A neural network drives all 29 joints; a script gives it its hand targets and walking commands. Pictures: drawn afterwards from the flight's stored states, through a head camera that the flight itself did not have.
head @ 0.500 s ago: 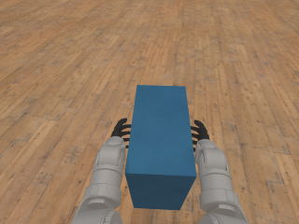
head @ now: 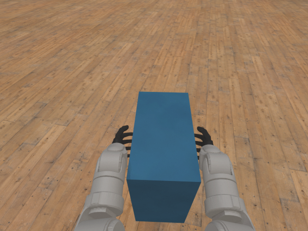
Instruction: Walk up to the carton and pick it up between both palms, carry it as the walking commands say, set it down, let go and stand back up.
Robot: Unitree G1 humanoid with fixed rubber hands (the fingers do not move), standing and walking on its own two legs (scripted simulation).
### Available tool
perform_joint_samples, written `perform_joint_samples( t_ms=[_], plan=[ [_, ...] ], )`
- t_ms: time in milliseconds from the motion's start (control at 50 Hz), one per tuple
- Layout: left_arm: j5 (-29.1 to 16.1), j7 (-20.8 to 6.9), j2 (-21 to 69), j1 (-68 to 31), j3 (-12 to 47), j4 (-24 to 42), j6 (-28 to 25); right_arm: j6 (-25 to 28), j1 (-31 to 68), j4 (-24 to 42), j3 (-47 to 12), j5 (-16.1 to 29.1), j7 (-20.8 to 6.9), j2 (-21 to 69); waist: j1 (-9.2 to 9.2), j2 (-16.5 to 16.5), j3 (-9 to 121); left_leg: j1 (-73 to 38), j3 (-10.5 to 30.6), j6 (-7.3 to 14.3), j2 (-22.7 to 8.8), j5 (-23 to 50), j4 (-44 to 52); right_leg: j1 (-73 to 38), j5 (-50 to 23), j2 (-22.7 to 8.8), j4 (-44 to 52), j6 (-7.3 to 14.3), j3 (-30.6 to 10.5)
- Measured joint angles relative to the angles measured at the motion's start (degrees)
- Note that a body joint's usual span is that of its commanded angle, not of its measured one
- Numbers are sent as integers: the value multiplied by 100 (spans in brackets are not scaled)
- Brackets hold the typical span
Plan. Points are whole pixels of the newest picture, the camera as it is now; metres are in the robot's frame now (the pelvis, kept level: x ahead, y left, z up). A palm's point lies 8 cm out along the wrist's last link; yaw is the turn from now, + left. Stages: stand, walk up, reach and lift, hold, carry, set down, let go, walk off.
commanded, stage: reach and lift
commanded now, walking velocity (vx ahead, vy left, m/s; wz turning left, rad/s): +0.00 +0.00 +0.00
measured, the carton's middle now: (161, 157) +0.34 +0.00 -0.02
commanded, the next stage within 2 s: hold in 0.96 s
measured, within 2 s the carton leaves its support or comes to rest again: neither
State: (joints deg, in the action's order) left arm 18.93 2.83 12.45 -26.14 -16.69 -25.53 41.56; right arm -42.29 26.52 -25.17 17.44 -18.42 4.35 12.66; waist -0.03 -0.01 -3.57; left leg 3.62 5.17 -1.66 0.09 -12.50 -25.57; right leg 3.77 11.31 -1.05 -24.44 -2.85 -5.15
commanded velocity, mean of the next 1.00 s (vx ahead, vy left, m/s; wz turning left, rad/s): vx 0.00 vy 0.00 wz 0.00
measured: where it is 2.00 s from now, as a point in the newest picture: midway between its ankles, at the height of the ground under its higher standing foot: outside the picture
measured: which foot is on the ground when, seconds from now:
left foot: down 0.00-1.00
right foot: down 0.00-1.00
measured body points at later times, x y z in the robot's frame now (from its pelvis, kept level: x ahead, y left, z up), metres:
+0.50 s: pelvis +0.00 -0.01 +0.00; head -0.04 -0.01 +0.45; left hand +0.32 +0.12 +0.05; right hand +0.33 -0.13 +0.05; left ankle +0.03 +0.14 -0.74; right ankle +0.04 -0.15 -0.74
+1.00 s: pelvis -0.01 -0.01 +0.00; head -0.05 -0.01 +0.45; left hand +0.31 +0.12 +0.05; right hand +0.31 -0.13 +0.05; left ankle +0.03 +0.14 -0.74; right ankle +0.04 -0.15 -0.74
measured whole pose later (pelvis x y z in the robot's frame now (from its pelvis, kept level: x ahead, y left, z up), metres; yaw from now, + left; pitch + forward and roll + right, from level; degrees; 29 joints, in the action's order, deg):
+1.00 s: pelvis -0.01 -0.01 +0.00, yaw +0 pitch -10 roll +0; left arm 17.9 3.0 11.6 -23.8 -13.6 -23.2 43.3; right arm -43.3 23.8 -23.5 13.3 -17.5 4.3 11.6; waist -0.5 -0.3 -3.4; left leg 3.1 5.3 -2.3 -0.6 -11.6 -24.4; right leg 3.6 10.6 -0.3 -24.0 -2.2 -5.1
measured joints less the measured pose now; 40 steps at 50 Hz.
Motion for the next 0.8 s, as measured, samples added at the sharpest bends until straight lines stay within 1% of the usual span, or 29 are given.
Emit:
perform_joint_samples(
  t_ms=[160, 380, 800],
  plan=[
    [22, -17, 10, -24, -72, 9, 1, 32, 46, -55, 28, -37, -13, 17, -68, -26, -28, 4, 14, -26, -27, -6, -26, 12, 10, 31, -42, 27, 11],
    [25, -24, 12, -29, -64, 52, -26, 78, 24, -14, -7, -9, -10, 9, -102, -39, -74, 29, 18, -54, -58, 9, -4, 61, 8, 64, -63, 54, 11],
    [-103, 16, -87, 229, 300, 254, 113, -41, -258, 183, -401, 112, 8, -101, -75, -32, -11, -67, 21, -62, -77, 74, 156, -27, -51, 72, 82, 68, 12]
  ],
)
